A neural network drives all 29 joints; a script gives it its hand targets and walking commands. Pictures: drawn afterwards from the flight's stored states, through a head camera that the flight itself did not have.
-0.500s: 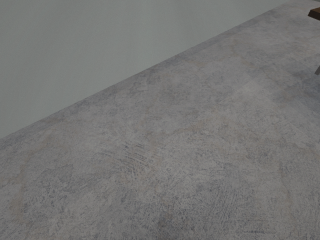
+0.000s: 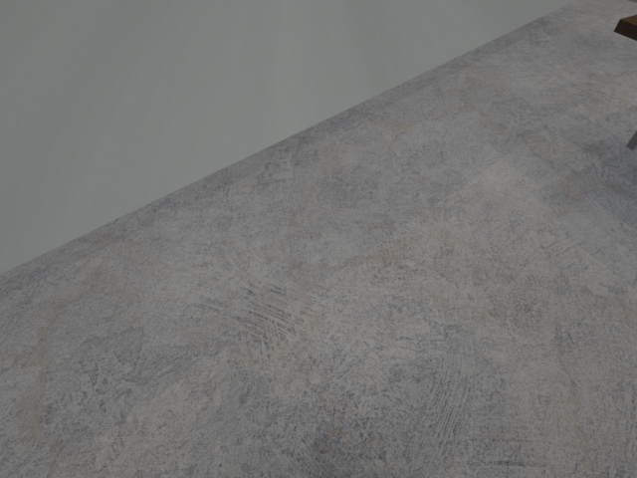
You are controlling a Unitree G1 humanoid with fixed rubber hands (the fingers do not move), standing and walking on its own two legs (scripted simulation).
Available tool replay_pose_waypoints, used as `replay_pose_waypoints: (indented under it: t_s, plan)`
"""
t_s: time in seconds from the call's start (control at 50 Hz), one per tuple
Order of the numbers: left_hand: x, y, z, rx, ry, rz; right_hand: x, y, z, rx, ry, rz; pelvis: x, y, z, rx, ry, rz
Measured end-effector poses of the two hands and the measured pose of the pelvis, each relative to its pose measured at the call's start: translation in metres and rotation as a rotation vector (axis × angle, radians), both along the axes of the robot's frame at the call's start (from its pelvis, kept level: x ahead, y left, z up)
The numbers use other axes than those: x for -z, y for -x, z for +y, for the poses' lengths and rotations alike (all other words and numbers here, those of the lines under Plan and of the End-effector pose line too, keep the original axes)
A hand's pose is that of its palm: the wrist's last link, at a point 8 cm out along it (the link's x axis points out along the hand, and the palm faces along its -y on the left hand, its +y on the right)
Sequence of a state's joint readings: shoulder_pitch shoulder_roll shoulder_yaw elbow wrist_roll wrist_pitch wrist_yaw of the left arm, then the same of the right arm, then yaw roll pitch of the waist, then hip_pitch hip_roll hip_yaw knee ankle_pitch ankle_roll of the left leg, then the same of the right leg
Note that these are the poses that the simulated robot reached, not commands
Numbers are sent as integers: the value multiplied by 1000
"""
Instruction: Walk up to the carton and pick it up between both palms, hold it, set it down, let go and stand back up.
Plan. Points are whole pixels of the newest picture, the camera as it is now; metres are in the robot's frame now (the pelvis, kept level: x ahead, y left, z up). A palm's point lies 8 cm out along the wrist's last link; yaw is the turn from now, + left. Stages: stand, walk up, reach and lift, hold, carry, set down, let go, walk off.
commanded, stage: stand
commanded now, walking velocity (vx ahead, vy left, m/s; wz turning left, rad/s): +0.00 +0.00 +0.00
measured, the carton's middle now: out of the picture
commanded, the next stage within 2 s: walk up in 0.48 s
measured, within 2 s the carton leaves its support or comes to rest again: neither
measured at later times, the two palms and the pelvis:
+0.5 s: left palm out of the picture +0.02 +0.23 -0.14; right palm out of the picture +0.03 -0.23 -0.14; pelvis +0.01 +0.00 +0.00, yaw +0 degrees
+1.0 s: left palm out of the picture +0.15 +0.22 -0.13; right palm out of the picture +0.02 -0.31 -0.17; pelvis +0.06 -0.04 -0.02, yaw -18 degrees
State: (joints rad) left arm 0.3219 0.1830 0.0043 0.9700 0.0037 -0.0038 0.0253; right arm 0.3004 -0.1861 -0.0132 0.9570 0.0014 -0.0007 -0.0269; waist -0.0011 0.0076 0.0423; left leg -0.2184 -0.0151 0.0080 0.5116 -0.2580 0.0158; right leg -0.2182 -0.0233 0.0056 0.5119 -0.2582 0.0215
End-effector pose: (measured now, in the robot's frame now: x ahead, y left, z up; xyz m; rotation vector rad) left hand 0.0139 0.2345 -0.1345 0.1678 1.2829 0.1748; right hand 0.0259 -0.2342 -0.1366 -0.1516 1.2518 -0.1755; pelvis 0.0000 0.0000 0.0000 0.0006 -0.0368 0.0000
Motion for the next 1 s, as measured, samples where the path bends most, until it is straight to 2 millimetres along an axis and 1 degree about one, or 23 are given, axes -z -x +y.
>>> replay_pose_waypoints:
  t_s: [0.7,0.74,0.78,0.82,0.88,0.94,1.0]
  plan:
    - [4,-9,-2,-20,12,40,2,-10,12,0,-8,41,-2,-16,5,-10,1,-5]
    - [5,-10,-1,-1,22,46,4,-13,9,-3,3,24,1,-17,5,31,-8,-1]
    - [6,-14,1,65,18,81,5,-15,1,25,23,-17,4,-18,3,99,-24,-2]
    - [5,-24,5,132,3,114,7,-14,-9,78,41,-56,6,-21,-1,146,-37,-7]
    - [2,-52,8,199,-32,114,10,-7,-27,150,55,-81,10,-29,-12,195,-55,-18]
    - [-3,-90,2,243,-64,74,19,0,-48,205,57,-71,15,-43,-25,249,-69,-35]
    - [-8,-136,-15,296,-96,11,33,3,-72,257,47,-59,23,-60,-44,303,-72,-50]
